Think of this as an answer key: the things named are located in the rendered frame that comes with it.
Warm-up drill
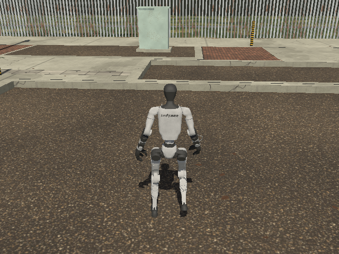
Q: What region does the left robot foot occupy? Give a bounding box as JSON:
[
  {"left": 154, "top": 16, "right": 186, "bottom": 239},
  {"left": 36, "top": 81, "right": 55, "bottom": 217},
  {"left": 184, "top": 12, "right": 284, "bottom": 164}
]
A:
[{"left": 150, "top": 204, "right": 158, "bottom": 217}]

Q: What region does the right robot forearm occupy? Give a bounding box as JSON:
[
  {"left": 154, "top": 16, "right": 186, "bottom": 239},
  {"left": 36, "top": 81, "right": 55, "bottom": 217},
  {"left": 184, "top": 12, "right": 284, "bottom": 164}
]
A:
[{"left": 190, "top": 128, "right": 200, "bottom": 147}]

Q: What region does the left robot hand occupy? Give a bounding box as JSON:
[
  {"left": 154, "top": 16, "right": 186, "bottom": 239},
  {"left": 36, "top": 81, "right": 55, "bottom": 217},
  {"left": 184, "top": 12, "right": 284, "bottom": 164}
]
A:
[{"left": 135, "top": 149, "right": 147, "bottom": 161}]

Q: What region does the left robot upper arm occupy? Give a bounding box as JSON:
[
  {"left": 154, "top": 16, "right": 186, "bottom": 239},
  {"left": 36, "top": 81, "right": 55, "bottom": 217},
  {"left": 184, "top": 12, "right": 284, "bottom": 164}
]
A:
[{"left": 143, "top": 106, "right": 159, "bottom": 136}]

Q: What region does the robot right thigh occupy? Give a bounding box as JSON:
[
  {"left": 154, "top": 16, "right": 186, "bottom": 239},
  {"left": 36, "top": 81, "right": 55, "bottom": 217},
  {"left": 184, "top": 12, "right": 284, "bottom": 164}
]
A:
[{"left": 176, "top": 148, "right": 187, "bottom": 179}]

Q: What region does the right robot hand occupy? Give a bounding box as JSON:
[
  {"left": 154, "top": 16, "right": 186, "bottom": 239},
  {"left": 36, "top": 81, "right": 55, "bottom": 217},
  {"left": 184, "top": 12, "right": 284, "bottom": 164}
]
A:
[{"left": 189, "top": 145, "right": 201, "bottom": 155}]

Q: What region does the left robot forearm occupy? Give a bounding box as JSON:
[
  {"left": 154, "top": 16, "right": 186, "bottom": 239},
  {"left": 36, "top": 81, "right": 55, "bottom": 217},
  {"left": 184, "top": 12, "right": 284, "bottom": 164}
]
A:
[{"left": 137, "top": 128, "right": 148, "bottom": 151}]

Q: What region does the right robot upper arm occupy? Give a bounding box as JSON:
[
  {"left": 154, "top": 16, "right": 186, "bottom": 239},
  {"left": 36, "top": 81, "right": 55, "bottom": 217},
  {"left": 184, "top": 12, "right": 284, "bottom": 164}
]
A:
[{"left": 181, "top": 107, "right": 195, "bottom": 136}]

